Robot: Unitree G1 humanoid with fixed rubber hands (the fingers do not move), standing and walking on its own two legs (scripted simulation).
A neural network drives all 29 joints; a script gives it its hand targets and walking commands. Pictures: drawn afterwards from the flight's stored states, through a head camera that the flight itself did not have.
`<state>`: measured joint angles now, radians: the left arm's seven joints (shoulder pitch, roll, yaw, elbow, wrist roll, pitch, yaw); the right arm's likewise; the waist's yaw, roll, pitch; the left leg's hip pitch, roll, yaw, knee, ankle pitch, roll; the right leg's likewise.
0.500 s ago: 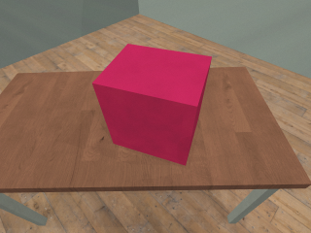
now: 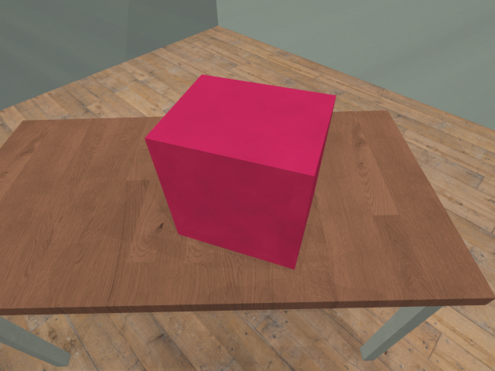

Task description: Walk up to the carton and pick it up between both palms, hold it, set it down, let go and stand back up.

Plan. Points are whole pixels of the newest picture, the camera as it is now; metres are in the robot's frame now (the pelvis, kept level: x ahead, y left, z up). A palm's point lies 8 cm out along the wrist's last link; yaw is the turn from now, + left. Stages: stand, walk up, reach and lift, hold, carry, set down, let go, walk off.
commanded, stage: stand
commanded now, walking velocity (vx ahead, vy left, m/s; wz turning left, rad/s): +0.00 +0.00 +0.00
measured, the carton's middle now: (248, 172) +0.49 +0.03 +0.03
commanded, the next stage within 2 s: none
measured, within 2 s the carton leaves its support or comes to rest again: neither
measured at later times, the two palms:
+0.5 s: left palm out of the picture +0.01 +0.24 -0.14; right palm out of the picture -0.01 -0.23 -0.14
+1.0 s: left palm out of the picture +0.00 +0.24 -0.14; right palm out of the picture -0.02 -0.23 -0.14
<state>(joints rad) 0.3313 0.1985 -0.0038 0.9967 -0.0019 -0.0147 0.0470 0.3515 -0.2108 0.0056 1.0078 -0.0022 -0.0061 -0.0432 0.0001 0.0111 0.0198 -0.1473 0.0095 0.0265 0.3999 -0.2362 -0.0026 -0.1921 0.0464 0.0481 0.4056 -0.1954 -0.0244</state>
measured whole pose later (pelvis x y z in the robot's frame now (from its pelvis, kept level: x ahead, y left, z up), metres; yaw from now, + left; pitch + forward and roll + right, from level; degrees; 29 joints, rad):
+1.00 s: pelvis +0.01 +0.01 +0.00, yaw +0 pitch -1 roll +0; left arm 0.32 0.19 -0.02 1.05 0.00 -0.01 0.05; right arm 0.36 -0.19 0.01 1.03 0.00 -0.01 -0.05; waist 0.00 0.00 0.02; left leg -0.14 0.00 0.03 0.39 -0.24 0.01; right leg -0.18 0.03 0.06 0.40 -0.20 -0.01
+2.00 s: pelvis +0.00 +0.01 +0.00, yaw -1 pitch -1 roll +0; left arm 0.34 0.18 0.00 1.03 0.00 -0.02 0.05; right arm 0.36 -0.20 0.00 1.02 0.00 -0.01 -0.05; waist 0.00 0.01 0.03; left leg -0.14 0.01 0.04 0.40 -0.24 0.00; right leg -0.19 0.03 0.06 0.41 -0.20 -0.01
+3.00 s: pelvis +0.00 +0.01 +0.00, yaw -1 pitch -2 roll +0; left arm 0.34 0.19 0.00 1.02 0.00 -0.02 0.05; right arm 0.36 -0.20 0.01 1.02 0.00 -0.01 -0.05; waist 0.00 0.01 0.03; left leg -0.14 0.01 0.04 0.41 -0.25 0.00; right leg -0.19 0.04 0.06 0.42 -0.20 -0.01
